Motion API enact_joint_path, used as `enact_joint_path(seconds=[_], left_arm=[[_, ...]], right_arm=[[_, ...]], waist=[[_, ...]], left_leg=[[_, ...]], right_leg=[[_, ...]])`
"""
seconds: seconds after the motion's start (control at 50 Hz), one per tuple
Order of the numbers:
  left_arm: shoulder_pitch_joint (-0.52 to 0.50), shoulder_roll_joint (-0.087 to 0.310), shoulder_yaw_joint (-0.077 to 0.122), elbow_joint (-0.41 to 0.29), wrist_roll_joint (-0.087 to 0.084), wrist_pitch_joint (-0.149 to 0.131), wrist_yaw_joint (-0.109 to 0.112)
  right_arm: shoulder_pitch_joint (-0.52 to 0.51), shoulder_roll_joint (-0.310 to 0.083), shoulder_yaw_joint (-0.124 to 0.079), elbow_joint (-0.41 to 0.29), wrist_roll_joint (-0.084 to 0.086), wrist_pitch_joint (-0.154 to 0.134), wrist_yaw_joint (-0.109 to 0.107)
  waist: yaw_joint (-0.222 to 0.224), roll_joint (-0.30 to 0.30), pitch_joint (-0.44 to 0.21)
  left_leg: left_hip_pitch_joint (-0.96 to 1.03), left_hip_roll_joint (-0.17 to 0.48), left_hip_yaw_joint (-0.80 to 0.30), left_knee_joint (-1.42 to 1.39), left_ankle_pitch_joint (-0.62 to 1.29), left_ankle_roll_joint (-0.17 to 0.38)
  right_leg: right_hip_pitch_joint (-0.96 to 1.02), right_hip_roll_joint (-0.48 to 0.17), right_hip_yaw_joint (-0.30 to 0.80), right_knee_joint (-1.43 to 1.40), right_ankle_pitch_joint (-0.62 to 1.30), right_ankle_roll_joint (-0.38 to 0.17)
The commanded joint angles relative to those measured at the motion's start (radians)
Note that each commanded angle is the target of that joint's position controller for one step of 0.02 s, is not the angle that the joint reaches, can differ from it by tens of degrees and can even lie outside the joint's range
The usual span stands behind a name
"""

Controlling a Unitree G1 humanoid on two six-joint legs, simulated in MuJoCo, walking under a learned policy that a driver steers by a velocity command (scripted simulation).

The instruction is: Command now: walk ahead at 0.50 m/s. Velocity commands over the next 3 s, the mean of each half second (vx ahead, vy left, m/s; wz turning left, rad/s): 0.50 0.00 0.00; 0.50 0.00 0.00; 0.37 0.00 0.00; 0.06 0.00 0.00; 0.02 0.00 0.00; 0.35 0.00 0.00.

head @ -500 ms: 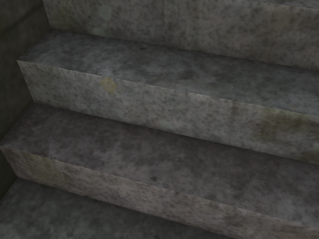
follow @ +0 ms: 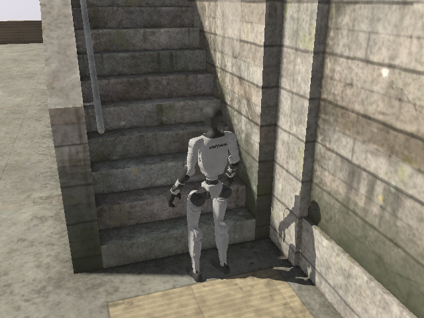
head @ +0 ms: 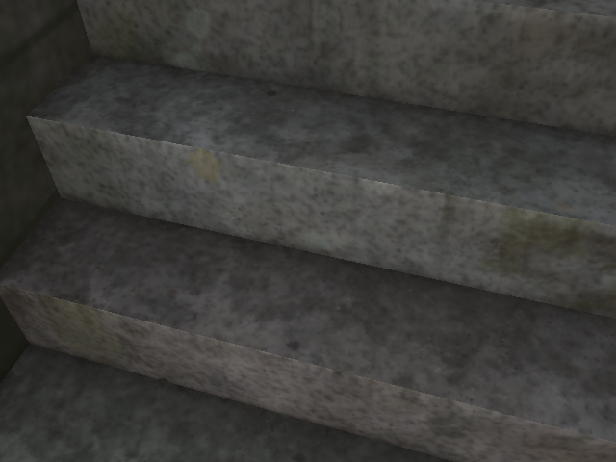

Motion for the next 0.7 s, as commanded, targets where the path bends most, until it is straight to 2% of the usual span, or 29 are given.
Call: enact_joint_path(seconds=[0.02, 0.7], left_arm=[[-0.054, 0.134, 0.028, -0.052, -0.001, -0.012, 0.004], [-0.051, 0.129, 0.035, -0.052, 0.001, -0.005, 0.009]], right_arm=[[-0.068, -0.119, -0.026, -0.055, 0.001, -0.014, -0.003], [-0.064, -0.114, -0.037, -0.025, 0.001, -0.021, 0.002]], waist=[[0.000, -0.003, -0.049], [-0.002, -0.002, -0.052]], left_leg=[[0.020, 0.045, -0.032, 0.001, 0.195, 0.006], [0.022, 0.050, -0.032, -0.007, 0.212, 0.012]], right_leg=[[0.000, -0.137, 0.089, -0.001, 0.320, 0.037], [0.009, -0.142, 0.091, -0.005, 0.328, 0.037]])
